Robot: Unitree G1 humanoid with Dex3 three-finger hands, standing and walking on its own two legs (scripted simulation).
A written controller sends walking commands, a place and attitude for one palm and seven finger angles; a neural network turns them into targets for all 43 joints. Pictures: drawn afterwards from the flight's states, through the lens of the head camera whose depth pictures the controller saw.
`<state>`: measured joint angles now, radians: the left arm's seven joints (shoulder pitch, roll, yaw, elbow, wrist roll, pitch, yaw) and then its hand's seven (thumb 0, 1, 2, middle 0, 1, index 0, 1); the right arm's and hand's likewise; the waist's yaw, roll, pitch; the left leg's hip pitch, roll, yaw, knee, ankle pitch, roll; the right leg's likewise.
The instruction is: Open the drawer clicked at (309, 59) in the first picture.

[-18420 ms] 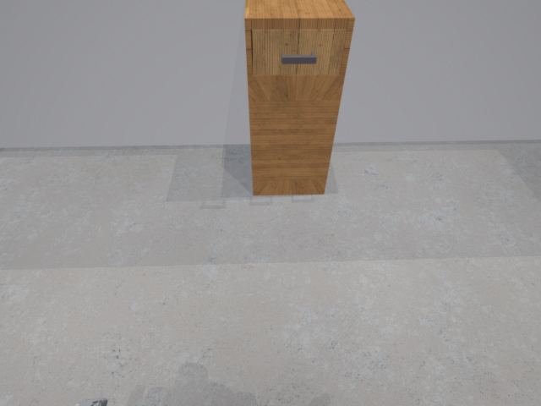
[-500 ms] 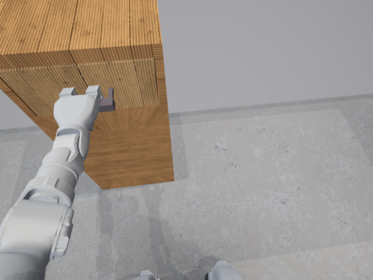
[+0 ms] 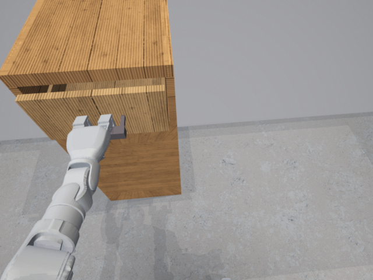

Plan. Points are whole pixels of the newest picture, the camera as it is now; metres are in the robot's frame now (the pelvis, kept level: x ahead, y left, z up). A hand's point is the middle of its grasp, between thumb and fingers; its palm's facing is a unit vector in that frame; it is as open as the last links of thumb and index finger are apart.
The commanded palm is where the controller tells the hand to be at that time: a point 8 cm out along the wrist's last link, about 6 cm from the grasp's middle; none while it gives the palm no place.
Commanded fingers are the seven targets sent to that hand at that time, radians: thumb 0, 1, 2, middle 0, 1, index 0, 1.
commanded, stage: pull the drawer open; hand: left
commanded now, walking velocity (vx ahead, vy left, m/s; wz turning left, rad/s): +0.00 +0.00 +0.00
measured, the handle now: (100, 127) +0.47 +0.21 +0.01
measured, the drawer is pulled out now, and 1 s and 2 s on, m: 0.04 0.18 0.29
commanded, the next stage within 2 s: none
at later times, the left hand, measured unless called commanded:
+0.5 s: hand (95, 179) +0.34 +0.21 -0.01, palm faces -0.03 -0.05 -1.00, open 6.0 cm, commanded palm +0.29 +0.21 +0.04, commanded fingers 0.00 0.90 0.90 -0.40 -1.35 -0.40 -1.35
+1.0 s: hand (92, 211) +0.27 +0.20 -0.01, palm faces -0.01 -0.06 -1.00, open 6.0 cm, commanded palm +0.23 +0.21 +0.04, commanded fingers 0.00 0.90 0.90 -0.40 -1.35 -0.40 -1.35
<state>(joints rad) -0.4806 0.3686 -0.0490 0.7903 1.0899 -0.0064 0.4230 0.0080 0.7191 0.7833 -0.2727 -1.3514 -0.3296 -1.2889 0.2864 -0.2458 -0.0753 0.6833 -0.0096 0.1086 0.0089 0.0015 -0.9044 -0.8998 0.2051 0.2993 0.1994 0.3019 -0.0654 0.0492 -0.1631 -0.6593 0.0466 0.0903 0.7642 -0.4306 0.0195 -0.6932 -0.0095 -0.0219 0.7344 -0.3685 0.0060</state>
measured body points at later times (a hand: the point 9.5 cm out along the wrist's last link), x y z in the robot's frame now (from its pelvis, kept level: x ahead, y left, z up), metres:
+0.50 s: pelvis +0.00 -0.01 +0.01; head +0.06 -0.03 +0.45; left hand +0.33 +0.21 +0.04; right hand +0.12 -0.27 -0.12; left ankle -0.05 +0.10 -0.71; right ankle -0.02 -0.13 -0.71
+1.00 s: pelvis -0.02 -0.02 +0.00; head +0.01 -0.04 +0.45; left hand +0.26 +0.20 +0.04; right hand +0.14 -0.27 -0.11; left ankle -0.05 +0.10 -0.71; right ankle -0.02 -0.13 -0.71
